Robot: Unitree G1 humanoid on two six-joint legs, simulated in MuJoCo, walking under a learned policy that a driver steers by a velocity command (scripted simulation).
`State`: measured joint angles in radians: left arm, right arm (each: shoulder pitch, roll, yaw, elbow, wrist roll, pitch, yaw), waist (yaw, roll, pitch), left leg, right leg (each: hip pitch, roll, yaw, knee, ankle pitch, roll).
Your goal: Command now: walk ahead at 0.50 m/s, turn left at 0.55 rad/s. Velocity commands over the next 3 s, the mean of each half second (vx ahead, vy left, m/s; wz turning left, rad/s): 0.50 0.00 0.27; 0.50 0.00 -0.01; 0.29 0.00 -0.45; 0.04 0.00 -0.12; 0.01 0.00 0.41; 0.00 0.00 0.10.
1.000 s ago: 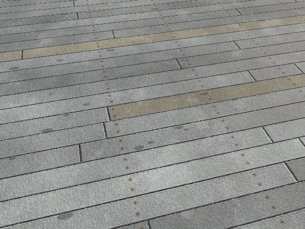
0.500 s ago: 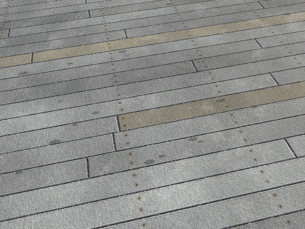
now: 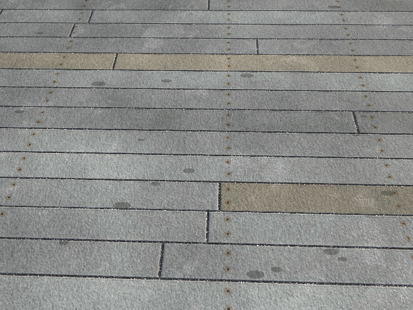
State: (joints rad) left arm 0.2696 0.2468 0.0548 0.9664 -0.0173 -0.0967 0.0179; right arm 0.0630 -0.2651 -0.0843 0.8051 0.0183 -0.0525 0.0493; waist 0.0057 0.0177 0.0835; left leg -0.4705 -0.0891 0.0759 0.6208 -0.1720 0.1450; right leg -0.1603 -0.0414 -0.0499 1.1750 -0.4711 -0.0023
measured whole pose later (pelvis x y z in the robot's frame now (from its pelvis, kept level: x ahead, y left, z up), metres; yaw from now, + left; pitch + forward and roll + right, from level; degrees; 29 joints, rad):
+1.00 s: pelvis +0.58 +0.02 +0.01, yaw +5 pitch +3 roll -1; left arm 0.39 0.29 0.05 0.94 -0.02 -0.06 0.00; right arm -0.01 -0.24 -0.03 0.71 0.00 -0.10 0.03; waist 0.09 0.00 0.02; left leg -0.48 0.02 0.01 0.50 -0.04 0.05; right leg -0.04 0.01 0.02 0.51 -0.44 -0.01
